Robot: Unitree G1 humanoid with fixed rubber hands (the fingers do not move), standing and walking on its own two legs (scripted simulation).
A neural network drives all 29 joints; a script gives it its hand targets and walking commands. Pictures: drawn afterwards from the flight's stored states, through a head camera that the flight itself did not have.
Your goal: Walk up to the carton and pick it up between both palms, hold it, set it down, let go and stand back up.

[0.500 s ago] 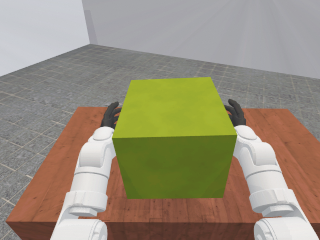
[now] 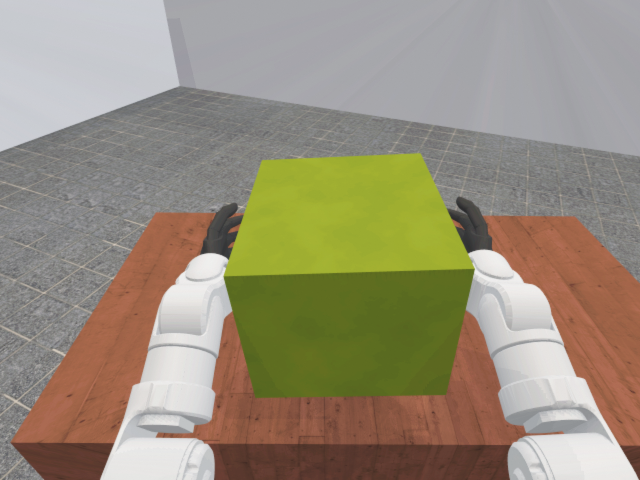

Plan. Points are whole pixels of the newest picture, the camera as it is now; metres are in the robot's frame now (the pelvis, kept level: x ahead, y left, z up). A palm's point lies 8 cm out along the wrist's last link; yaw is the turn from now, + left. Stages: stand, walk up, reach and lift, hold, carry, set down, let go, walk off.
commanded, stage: hold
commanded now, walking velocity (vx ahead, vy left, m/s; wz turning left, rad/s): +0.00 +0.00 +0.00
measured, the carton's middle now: (344, 265) +0.37 -0.01 +0.14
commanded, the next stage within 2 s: none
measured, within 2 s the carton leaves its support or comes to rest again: neither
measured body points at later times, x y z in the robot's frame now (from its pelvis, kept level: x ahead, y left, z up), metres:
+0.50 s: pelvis +0.00 +0.00 +0.00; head -0.06 +0.02 +0.45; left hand +0.38 +0.15 +0.16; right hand +0.37 -0.17 +0.17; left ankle +0.04 +0.12 -0.74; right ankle +0.03 -0.13 -0.74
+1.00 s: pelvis +0.00 +0.00 +0.00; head -0.06 +0.02 +0.45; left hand +0.38 +0.15 +0.16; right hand +0.37 -0.17 +0.17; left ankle +0.04 +0.12 -0.74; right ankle +0.03 -0.13 -0.74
